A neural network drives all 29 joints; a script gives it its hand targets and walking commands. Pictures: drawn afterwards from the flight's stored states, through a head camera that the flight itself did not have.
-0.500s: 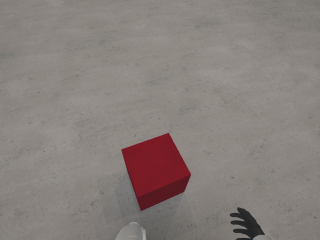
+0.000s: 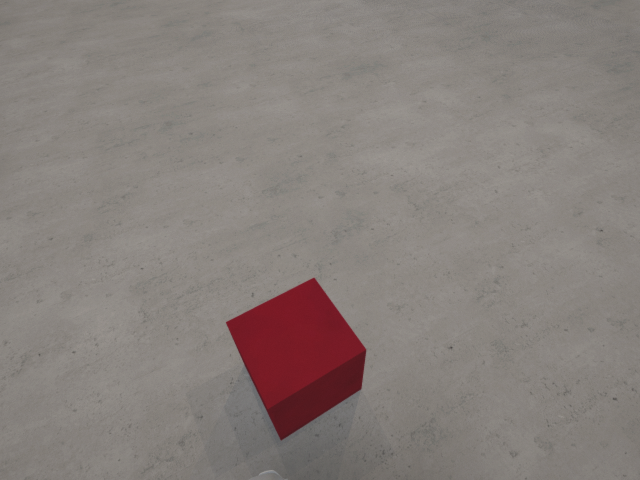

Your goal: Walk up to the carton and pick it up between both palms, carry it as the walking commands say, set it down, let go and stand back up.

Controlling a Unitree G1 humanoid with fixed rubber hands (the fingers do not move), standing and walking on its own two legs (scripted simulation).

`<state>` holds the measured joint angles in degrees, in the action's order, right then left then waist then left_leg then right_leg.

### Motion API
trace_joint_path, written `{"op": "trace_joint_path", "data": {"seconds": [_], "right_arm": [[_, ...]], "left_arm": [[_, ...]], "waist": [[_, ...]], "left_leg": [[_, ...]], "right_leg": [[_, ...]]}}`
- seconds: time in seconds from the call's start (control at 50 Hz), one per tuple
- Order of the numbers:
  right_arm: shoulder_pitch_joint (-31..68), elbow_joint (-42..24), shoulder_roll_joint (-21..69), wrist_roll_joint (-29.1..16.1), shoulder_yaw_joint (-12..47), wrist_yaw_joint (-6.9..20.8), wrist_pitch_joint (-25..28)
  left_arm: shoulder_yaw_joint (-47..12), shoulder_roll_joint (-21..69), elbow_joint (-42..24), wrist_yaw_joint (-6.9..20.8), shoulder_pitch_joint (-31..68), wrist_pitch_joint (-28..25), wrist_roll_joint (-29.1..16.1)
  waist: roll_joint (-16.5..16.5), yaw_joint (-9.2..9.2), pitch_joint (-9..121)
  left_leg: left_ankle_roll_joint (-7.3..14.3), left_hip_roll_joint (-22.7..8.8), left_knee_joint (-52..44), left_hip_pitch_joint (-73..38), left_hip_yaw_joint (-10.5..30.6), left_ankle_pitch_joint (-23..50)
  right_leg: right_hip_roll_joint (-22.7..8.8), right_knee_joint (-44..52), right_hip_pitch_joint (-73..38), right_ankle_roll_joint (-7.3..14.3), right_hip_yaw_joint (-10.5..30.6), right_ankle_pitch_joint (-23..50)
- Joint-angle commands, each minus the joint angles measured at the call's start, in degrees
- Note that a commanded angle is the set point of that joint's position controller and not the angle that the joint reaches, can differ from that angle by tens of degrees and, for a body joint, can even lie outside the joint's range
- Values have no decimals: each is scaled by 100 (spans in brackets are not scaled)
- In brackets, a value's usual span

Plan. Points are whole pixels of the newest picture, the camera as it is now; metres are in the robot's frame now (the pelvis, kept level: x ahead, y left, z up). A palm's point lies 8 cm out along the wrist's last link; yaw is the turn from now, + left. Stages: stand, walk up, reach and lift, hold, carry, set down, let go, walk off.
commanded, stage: walk up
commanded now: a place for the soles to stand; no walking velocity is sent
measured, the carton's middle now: (297, 357) +0.55 +0.10 -0.61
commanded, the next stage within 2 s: none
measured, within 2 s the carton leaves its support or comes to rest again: neither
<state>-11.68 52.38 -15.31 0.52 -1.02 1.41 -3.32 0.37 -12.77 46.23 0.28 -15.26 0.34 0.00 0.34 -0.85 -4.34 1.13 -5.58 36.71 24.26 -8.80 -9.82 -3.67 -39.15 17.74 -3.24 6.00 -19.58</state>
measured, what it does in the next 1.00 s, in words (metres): steps on the spot: right foot, then left foot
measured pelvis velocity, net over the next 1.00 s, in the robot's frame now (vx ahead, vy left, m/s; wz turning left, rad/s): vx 0.02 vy -0.07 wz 0.25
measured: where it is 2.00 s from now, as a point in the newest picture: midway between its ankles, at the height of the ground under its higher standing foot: outside the picture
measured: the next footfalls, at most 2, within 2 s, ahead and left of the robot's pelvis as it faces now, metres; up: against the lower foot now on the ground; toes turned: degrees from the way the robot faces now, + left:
right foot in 0.68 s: +0.05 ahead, -0.16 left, +0.00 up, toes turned -4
left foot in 0.98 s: +0.07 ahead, +0.05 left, +0.00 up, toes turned +16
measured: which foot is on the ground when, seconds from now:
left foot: down 0.00-0.68, up 0.70-0.96, down 0.98-1.00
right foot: down 0.00-0.40, up 0.42-0.66, down 0.68-0.98, up 1.00-1.00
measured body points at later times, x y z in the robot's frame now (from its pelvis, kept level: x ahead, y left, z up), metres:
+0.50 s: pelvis -0.01 +0.00 +0.00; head +0.00 +0.01 +0.45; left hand +0.06 +0.26 -0.14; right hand +0.04 -0.26 -0.13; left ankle +0.11 +0.11 -0.71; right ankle +0.00 -0.16 -0.68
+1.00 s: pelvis +0.02 -0.07 -0.01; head +0.01 -0.03 +0.44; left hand -0.01 +0.18 -0.17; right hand +0.17 -0.30 -0.10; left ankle +0.03 +0.04 -0.72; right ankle +0.01 -0.15 -0.71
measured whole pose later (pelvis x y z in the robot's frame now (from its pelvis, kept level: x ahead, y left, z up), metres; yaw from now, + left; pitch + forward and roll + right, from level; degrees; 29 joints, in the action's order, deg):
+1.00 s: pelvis +0.02 -0.07 -0.01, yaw +14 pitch -2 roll -2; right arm -20.5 40.8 -11.0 1.6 -4.4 -1.6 1.2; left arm 2.5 -14.0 48.7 0.8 -20.6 1.6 4.1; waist -3.3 2.0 -0.9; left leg 1.8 -1.4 44.8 21.9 -0.5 -22.7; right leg -3.5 -43.8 13.7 2.5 -17.3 -28.9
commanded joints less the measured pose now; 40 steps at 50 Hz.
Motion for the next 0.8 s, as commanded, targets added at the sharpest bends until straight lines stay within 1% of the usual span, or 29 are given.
{"op": "trace_joint_path", "data": {"seconds": [0.0, 0.02, 0.04, 0.06, 0.08, 0.1, 0.14, 0.18, 0.2, 0.26, 0.28, 0.32, 0.34, 0.36, 0.38, 0.4, 0.42, 0.46, 0.5, 0.56, 0.58, 0.6, 0.62, 0.64, 0.66, 0.68, 0.7, 0.76, 0.78], "right_arm": [[117, -370, -912, 33, -211, -8, 141], [267, -483, -692, 1, -144, -8, 141], [33, -457, -710, 3, -166, -20, 202], [-8, -402, -741, 44, -166, -17, 214], [-18, -416, -812, 24, -164, -42, 233], [-230, -336, -892, 29, -177, -38, 250], [-315, -283, -1187, 5, -215, -81, 177], [233, -318, -1238, 2, -265, -127, 41], [206, -367, -1084, -30, -224, -87, -6], [-128, -164, -759, -26, -131, -19, 4], [-91, -214, -653, -29, -138, -4, 77], [-262, -167, -630, 85, -122, -16, 212], [-73, -205, -674, 18, -82, -44, 196], [-1660, -161, -867, 20, -353, -188, 372], [-1631, -233, -1451, 16, -500, -333, 370], [-1119, -334, -1532, 45, -547, -442, 336], [-782, -521, -1376, 136, -567, -517, 373], [-792, -657, -1322, 265, -663, -579, 424], [-848, -737, -1126, 332, -653, -563, 540], [-322, -983, -1164, 352, -739, -567, 449], [153, -1153, -1204, 324, -749, -537, 424], [491, -1316, -1163, 361, -762, -515, 377], [587, -1541, -462, 293, -540, -477, 356], [589, -1707, 219, 165, -317, -491, 270], [188, -1598, 200, 171, -320, -500, 278], [-540, -1496, 53, 56, -361, -408, 314], [-842, -1367, -192, 53, -483, -369, 333], [-1244, -1236, -527, 251, -744, -307, 253], [-872, -1323, -556, 262, -677, -303, 270]], "left_arm": [[362, -1200, -415, -71, -201, -126, -3], [338, -1197, -417, -80, -177, -119, 15], [337, -1094, -356, -109, -8, -108, -22], [292, -1122, -416, -126, -116, -157, 31], [317, -1004, -398, -126, -227, -194, 38], [285, -904, -293, -111, -352, -178, -7], [251, -784, -274, -72, -430, -92, -18], [305, -698, -149, -104, -914, -106, -23], [238, -815, -170, -113, -822, -139, 58], [385, -1235, -178, -132, -482, -149, 25], [380, -1273, -154, -169, -314, -152, 33], [328, -1080, -256, -144, -2, -162, 22], [330, -1149, -317, -114, -67, -134, 10], [334, -886, -334, 81, -206, 0, 317], [285, -581, -528, 145, -177, 89, 356], [333, -605, -435, 176, -381, 172, 313], [266, -439, -629, 255, -224, 205, 372], [331, -517, -762, 313, 1, 192, 442], [352, -367, -815, 389, -214, 165, 500], [422, -472, -726, 402, -969, 212, 317], [435, -467, -669, 361, -1294, 160, 293], [484, -637, -358, 300, -2354, 102, 283], [587, -1018, -233, 216, -2959, 56, 374], [553, -1392, -570, 87, -1834, 46, 320], [626, -1536, -878, -8, -582, 79, 265], [572, -1486, -955, -103, -195, 78, 220], [541, -1263, -965, -115, 100, 85, 161], [403, -891, -790, -25, 654, -5, 361], [435, -797, -767, -61, 502, -33, 376]], "waist": [[-290, 119, 140], [-707, 81, 194], [-565, -65, 70], [-132, -1, 312], [-247, 64, 567], [173, 35, 598], [644, 101, 281], [462, 302, 153], [367, 232, 158], [-684, 17, 5], [-729, -56, -11], [-226, -114, 336], [-506, -94, 373], [-68, -269, 1015], [576, -271, 390], [786, -21, 32], [578, 158, -242], [407, 168, -70], [926, 237, 367], [1016, 638, 639], [1036, 948, 596], [379, 1444, 761], [-1418, 1837, 420], [-2406, 1351, -213], [-1154, 542, -658], [-523, 281, -690], [-146, 177, -95], [-1130, -175, 43], [-629, 39, -451]], "left_leg": [[-53, -120, -940, -487, 671, -2580], [48, -108, -746, -868, 789, -2020], [31, -165, -836, -903, 860, -1771], [74, -206, -1037, -904, 951, -1646], [81, -391, -1134, -1037, 1035, -1484], [83, -483, -1328, -1067, 1095, -1650], [247, -812, -2270, 106, 1691, -3340], [215, -809, -2022, 71, 1230, -3460], [81, -545, -1861, -180, 1106, -3175], [-78, -9, -660, -800, 722, -2161], [22, -39, -591, -1130, 818, -1670], [69, 33, -444, -1340, 668, -1207], [114, -115, -689, -1165, 820, -1518], [410, -713, -1685, -1596, 2649, -3882], [568, -1482, -2601, -1090, 3741, -5016], [740, -1803, -2866, -459, 4103, -5124], [986, -1836, -2872, -263, 4278, -5116], [849, -1626, -2704, -312, 3800, -4560], [938, -1488, -2515, -295, 3548, -4638], [790, -1110, -2378, 729, 2852, -4086], [549, -847, -2056, 1180, 2135, -3564], [259, -248, -888, 2346, 1434, -4084], [63, 848, 1336, 3618, 804, -4263], [22, 1429, 3202, 3961, 1367, -3261], [-45, 788, 3350, 3701, 1764, -2286], [-182, 742, 3289, 3004, 1691, -1927], [-208, 478, 3253, 2302, 1677, -1255], [-146, 139, 3492, 874, 1294, -1010], [-179, 190, 2989, 1193, 1197, -1040]], "right_leg": [[-228, 1774, 1125, 754, 756, -2304], [-307, 1861, 1278, 717, 960, -2132], [-265, 1759, 1374, 756, 866, -1718], [-92, 1431, 976, 698, 660, -1082], [25, 940, 713, 661, 341, -447], [57, 842, 679, 630, 284, -564], [393, 261, 282, 629, -185, -881], [318, 518, 293, 640, -148, -1080], [225, 934, 571, 620, 257, -1235], [-267, 2109, 1656, 785, 1310, -2602], [-186, 2050, 1789, 747, 1313, -2243], [-182, 1711, 1309, 714, 1135, -1204], [38, 1443, 1292, 629, 909, -1184], [415, -460, 1348, 640, -596, -2148], [480, -1840, 2037, 292, -916, -1650], [181, -2398, 1906, 235, -660, -1685], [-47, -2615, 2315, 292, -418, -1431], [-198, -2705, 2285, 286, -394, -1079], [-168, -2656, 1904, 313, -490, -1180], [40, -1645, 391, 496, -618, -1545], [107, -1008, -643, 484, -902, -1371], [449, -102, -2236, 441, -1284, -686], [-376, 1540, -2567, 534, 208, -1988], [-1593, 2802, -787, 388, 2638, -3540], [-1972, 3283, 60, 778, 3062, -4547], [-1898, 3635, -146, 723, 2734, -4294], [-1695, 3301, -127, 734, 1858, -3190], [-1740, 3147, 811, 1279, 933, -3875], [-1673, 3165, 686, 1178, 744, -3628]]}}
